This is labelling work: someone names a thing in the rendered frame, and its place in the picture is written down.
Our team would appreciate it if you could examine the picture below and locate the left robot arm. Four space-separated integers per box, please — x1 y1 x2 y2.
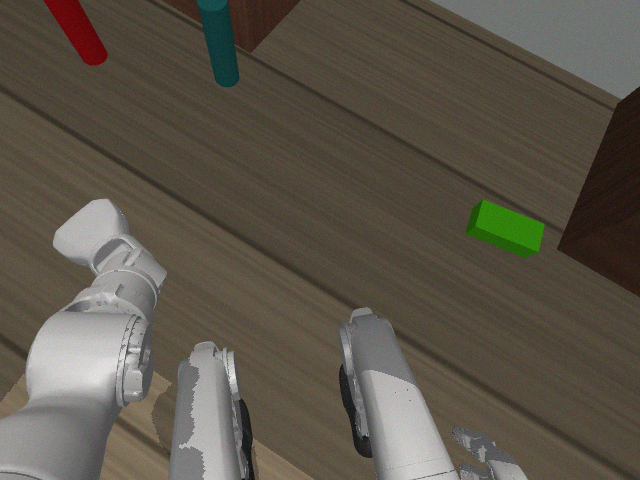
0 234 167 480

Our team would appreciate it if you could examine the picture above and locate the right robot hand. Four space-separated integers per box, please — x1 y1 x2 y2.
451 427 528 480

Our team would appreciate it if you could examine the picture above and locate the left robot hand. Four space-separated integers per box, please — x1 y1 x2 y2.
53 198 131 267

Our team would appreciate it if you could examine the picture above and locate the right robot foot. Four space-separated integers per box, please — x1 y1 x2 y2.
339 363 373 458

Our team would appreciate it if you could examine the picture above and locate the left robot foot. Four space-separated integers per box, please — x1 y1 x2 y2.
239 398 255 480

